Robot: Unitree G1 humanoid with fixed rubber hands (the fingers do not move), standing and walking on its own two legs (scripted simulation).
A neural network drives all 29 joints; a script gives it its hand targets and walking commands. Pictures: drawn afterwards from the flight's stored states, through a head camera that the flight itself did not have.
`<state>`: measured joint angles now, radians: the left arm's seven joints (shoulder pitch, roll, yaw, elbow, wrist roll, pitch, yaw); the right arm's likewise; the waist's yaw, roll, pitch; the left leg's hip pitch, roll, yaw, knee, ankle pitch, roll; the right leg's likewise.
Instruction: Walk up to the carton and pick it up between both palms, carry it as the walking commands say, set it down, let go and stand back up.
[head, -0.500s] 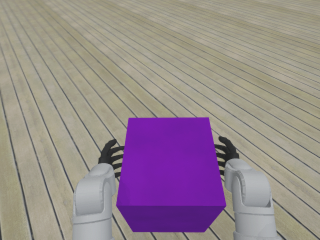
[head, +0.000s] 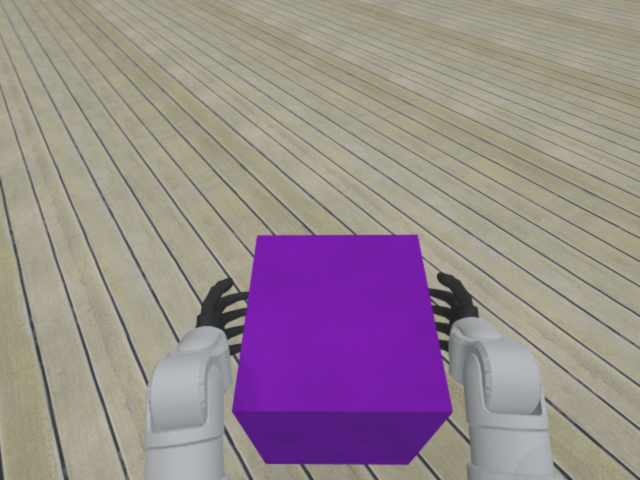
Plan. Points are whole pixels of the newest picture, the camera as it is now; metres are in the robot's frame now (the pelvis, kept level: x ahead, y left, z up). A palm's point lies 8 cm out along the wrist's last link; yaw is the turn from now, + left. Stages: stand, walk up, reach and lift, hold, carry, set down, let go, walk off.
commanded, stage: carry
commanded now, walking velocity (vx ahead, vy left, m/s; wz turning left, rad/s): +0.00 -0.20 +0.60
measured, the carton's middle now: (336, 356) +0.29 +0.00 +0.01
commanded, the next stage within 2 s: none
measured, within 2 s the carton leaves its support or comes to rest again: neither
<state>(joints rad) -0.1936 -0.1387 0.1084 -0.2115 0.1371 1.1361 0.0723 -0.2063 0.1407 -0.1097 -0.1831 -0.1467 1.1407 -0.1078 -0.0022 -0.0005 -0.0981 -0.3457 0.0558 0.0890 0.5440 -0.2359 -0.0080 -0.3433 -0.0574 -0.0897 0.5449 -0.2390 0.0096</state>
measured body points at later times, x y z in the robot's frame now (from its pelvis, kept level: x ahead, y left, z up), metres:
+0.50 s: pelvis +0.00 -0.05 +0.00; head +0.03 -0.04 +0.45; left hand +0.25 +0.15 +0.07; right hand +0.31 -0.14 +0.07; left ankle +0.02 +0.12 -0.73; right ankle +0.03 -0.13 -0.73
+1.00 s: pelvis +0.04 -0.14 +0.01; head +0.04 -0.14 +0.46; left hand +0.27 +0.07 +0.10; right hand +0.35 -0.21 +0.09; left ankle +0.00 +0.03 -0.73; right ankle +0.06 -0.21 -0.73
